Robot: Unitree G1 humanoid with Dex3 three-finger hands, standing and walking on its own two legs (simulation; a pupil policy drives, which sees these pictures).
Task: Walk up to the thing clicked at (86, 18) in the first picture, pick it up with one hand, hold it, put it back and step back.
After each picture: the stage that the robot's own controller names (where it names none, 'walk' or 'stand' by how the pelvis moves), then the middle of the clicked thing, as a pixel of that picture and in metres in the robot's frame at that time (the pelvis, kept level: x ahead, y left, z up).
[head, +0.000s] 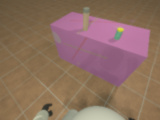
stand; (85, 20) +1.04 +0.14 +0.07
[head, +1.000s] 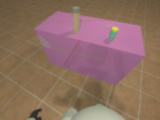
walk; (76, 20) +0.91 +0.20 +0.07
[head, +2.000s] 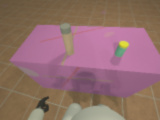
walk; (68, 41) +0.53 +0.20 +0.10
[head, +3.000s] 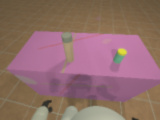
stand; (68, 49) +0.49 +0.20 +0.07
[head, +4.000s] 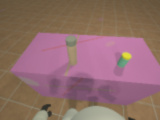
stand; (72, 52) +0.47 +0.18 +0.06
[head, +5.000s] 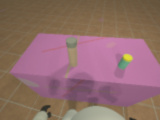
stand; (72, 53) +0.45 +0.17 +0.06
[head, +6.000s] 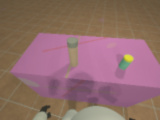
stand; (73, 53) +0.45 +0.16 +0.06
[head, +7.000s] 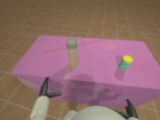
rise first; (72, 55) +0.45 +0.18 +0.06
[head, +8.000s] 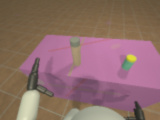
go down; (76, 53) +0.47 +0.18 +0.07
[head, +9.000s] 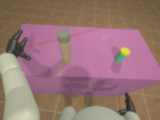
go down; (65, 49) +0.45 +0.17 +0.08
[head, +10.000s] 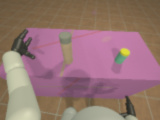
go down; (67, 50) +0.46 +0.17 +0.08
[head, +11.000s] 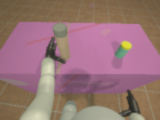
close in; (63, 44) +0.46 +0.18 +0.12
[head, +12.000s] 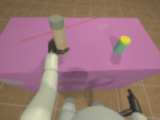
lift; (60, 39) +0.48 +0.18 +0.13
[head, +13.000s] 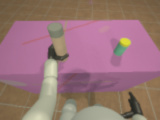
lift; (60, 45) +0.44 +0.19 +0.13
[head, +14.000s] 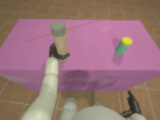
lift; (61, 44) +0.44 +0.18 +0.13
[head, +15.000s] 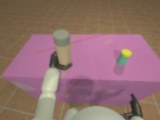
lift; (64, 54) +0.34 +0.17 +0.20
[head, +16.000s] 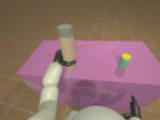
hold; (68, 50) +0.34 +0.15 +0.24
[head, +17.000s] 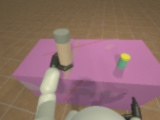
hold; (64, 54) +0.32 +0.16 +0.22
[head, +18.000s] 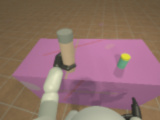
crouch; (67, 54) +0.33 +0.15 +0.21
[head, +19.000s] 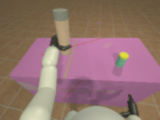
crouch; (63, 35) +0.43 +0.18 +0.26
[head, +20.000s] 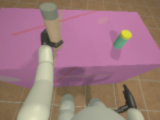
lower; (54, 30) +0.51 +0.20 +0.14
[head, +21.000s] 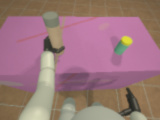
lower; (55, 37) +0.48 +0.20 +0.13
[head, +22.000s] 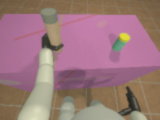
lower; (54, 34) +0.50 +0.20 +0.14
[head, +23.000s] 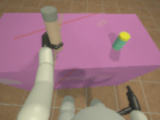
lower; (54, 33) +0.50 +0.20 +0.14
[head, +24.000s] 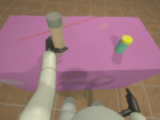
draw back; (58, 37) +0.48 +0.19 +0.14
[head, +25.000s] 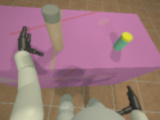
rise; (55, 33) +0.48 +0.19 +0.14
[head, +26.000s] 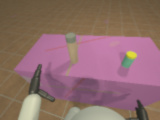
sink last; (72, 50) +0.48 +0.19 +0.10
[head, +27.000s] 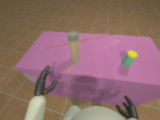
stand; (74, 48) +0.49 +0.19 +0.09
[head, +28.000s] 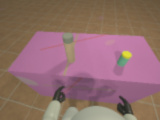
stand; (69, 49) +0.48 +0.20 +0.08
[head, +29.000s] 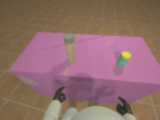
stand; (70, 50) +0.48 +0.19 +0.07
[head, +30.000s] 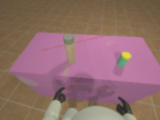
stand; (70, 50) +0.48 +0.20 +0.07
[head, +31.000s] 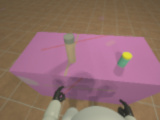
stand; (70, 50) +0.47 +0.19 +0.07
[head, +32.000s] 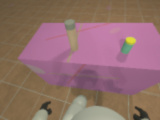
walk; (72, 37) +0.56 +0.20 +0.09
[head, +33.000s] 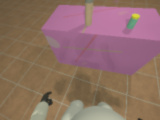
walk; (88, 12) +0.91 +0.10 +0.09
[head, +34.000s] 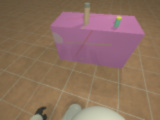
stand; (86, 14) +1.20 +0.18 +0.08
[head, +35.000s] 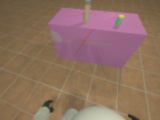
stand; (87, 12) +1.16 +0.14 +0.07
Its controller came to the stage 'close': yes
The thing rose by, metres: 0.19
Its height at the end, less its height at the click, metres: +0.00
